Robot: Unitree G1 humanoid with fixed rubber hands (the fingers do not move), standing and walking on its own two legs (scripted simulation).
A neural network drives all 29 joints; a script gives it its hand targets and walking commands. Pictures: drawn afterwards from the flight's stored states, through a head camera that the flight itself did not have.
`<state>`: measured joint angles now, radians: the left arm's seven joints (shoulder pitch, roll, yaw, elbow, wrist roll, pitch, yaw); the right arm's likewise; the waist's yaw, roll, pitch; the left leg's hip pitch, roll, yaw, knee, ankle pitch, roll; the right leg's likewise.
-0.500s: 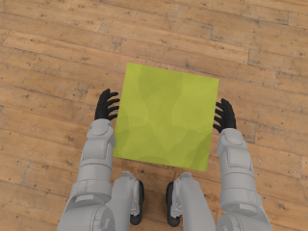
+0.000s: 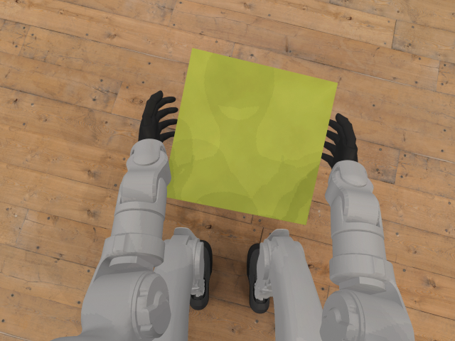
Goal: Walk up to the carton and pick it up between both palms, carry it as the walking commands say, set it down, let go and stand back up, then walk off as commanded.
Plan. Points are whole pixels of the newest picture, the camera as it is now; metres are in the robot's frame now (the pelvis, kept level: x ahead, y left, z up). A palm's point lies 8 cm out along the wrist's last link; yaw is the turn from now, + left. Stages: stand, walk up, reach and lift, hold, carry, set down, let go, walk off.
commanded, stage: set down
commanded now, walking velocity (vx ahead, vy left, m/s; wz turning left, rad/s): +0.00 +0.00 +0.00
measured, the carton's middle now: (243, 142) +0.47 -0.02 -0.17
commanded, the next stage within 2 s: none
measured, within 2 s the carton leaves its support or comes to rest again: neither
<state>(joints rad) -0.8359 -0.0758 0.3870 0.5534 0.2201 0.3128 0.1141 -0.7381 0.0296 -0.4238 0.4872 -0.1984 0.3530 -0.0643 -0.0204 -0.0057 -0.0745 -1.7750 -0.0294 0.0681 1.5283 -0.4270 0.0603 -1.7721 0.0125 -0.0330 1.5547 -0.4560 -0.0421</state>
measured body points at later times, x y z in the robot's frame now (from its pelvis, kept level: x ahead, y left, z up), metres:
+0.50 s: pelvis -0.01 +0.00 -0.06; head +0.30 +0.00 +0.27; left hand +0.49 +0.13 -0.18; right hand +0.45 -0.19 -0.19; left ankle +0.11 +0.09 -0.52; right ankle +0.10 -0.10 -0.52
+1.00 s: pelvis -0.04 +0.00 -0.12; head +0.33 -0.01 +0.13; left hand +0.50 +0.13 -0.29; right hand +0.47 -0.19 -0.30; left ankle +0.11 +0.09 -0.52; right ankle +0.10 -0.10 -0.52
